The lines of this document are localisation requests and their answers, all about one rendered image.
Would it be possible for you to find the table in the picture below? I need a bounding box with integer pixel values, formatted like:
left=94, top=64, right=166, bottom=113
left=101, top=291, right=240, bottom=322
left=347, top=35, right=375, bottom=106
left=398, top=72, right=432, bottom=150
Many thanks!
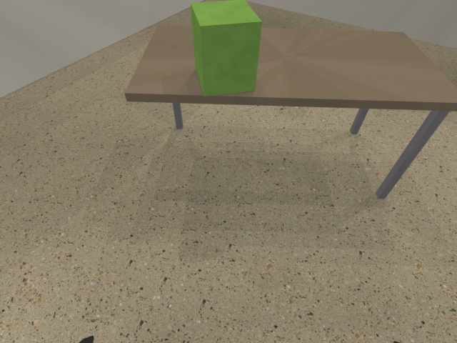
left=125, top=25, right=457, bottom=199

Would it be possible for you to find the carton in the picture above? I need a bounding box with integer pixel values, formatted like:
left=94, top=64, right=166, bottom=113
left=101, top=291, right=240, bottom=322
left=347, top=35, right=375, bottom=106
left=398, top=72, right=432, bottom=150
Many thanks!
left=191, top=0, right=262, bottom=96

